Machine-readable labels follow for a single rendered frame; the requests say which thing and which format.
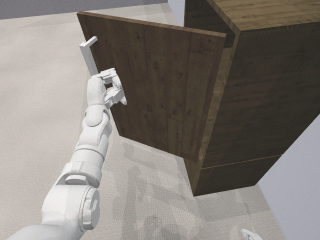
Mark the handle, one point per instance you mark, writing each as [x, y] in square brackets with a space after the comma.
[88, 57]

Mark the left robot forearm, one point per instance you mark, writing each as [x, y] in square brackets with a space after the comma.
[89, 154]

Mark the left robot hand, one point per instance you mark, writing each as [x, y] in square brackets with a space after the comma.
[97, 93]

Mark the cupboard door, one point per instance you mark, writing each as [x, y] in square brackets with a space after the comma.
[168, 74]

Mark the left robot upper arm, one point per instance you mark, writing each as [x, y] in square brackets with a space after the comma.
[69, 211]

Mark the right robot hand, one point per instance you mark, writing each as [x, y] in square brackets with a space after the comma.
[248, 235]

